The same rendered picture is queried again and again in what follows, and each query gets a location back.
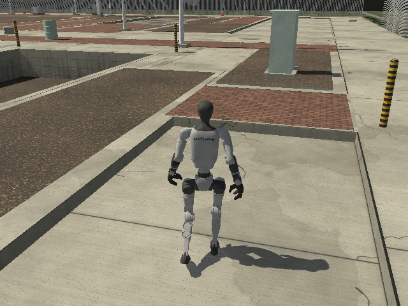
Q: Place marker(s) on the robot right upper arm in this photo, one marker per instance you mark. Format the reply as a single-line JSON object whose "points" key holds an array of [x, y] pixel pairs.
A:
{"points": [[227, 144]]}

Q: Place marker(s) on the right robot forearm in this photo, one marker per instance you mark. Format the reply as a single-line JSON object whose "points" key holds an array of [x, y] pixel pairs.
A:
{"points": [[235, 172]]}

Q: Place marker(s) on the robot right hand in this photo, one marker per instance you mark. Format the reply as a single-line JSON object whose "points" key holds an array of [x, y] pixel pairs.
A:
{"points": [[240, 190]]}

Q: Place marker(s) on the robot left hand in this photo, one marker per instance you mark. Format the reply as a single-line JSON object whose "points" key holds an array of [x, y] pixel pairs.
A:
{"points": [[176, 176]]}

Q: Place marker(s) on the robot left foot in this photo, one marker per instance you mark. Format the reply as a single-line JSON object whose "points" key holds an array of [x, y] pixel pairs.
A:
{"points": [[185, 259]]}

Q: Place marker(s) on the robot left upper arm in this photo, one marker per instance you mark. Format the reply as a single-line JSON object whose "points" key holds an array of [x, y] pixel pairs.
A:
{"points": [[181, 143]]}

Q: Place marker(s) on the right robot shin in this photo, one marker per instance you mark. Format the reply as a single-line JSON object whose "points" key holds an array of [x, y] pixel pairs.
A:
{"points": [[216, 224]]}

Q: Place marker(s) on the left robot forearm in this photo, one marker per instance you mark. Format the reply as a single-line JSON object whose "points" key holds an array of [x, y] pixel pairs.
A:
{"points": [[174, 166]]}

